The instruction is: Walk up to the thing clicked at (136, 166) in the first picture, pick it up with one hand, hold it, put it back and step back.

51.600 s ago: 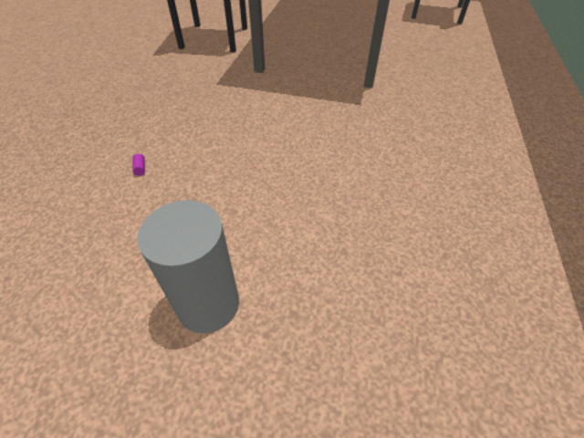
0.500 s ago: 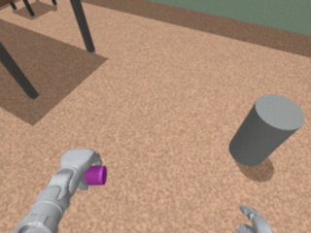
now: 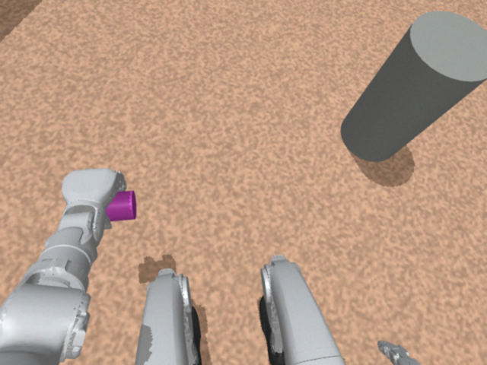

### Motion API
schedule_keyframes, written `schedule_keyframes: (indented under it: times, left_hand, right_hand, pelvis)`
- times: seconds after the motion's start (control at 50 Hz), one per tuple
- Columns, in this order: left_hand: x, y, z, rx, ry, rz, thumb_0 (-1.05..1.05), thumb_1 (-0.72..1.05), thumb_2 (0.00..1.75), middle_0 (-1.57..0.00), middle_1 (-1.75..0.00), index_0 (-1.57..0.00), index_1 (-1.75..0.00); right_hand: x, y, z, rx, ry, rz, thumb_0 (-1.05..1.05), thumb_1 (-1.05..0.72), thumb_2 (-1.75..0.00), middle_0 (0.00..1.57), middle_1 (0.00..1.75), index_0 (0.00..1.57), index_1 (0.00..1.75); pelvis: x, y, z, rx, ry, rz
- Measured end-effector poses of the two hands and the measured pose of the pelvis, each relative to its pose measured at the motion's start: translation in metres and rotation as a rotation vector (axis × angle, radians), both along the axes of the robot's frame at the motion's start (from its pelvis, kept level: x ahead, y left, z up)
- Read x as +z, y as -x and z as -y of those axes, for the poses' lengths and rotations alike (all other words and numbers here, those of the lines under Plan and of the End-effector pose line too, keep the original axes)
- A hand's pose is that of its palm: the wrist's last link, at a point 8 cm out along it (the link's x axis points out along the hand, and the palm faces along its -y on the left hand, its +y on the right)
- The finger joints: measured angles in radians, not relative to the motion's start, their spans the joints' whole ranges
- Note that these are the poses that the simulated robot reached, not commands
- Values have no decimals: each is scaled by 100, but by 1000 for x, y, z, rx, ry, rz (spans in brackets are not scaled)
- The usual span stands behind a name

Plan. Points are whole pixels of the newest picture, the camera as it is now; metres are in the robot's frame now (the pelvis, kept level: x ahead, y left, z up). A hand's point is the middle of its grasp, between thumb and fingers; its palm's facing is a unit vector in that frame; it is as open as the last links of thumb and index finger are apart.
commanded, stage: crouch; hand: left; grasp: from above
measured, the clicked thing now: (105, 207) +0.42 +0.23 -0.17
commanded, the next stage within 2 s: lower in 1.20 s
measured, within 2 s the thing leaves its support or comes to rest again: neither
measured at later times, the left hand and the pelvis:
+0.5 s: hand (122, 212) +0.45 +0.23 -0.30, palm faces -0.46 +0.00 -0.89, open 8.4 cm; pelvis +0.00 +0.00 -0.13, yaw -2 degrees
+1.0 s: hand (132, 214) +0.46 +0.23 -0.36, palm faces -0.46 +0.00 -0.89, open 8.4 cm; pelvis -0.01 -0.01 -0.19, yaw -4 degrees
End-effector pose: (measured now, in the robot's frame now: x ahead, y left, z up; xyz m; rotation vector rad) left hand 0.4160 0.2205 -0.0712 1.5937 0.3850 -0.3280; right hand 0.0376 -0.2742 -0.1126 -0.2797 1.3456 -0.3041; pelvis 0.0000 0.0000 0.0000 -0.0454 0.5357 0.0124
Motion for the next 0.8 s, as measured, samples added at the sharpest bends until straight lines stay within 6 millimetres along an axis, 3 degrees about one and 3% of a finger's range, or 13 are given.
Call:
schedule_keyframes:
  times: [0.14, 0.36, 0.56, 0.8]
  left_hand:
    - [-65, -12, 0, -12, 31, -37, -1, 23, 22, -95, -13, -95, -15]
    - [-140, -33, -7, -19, 45, -16, -1, 25, 21, -93, -13, -94, -15]
    - [-180, -42, -11, -8, 54, -23, -1, 26, 19, -93, -13, -94, -15]
    - [-216, -48, -6, -13, 57, -29, -1, 26, 19, -91, -18, -92, -19]
  right_hand:
    - [-48, 13, -7, 20, -16, -38, 1, -89, -90, 21, 30, 21, 30]
    - [-97, -5, -1, 97, -22, -60, 0, -89, -90, 21, 30, 21, 30]
    - [-126, -11, 5, 138, -41, -82, 0, -90, -90, 21, 30, 21, 30]
    - [-156, 15, 8, 123, -58, -134, 0, -90, -90, 21, 30, 20, 30]
  pelvis:
    - [-49, 6, 0, 0, 13, -67]
    - [-104, 1, 2, 0, 33, -129]
    - [-135, -1, 5, -9, 41, -135]
    - [-169, 7, 7, -25, 43, -113]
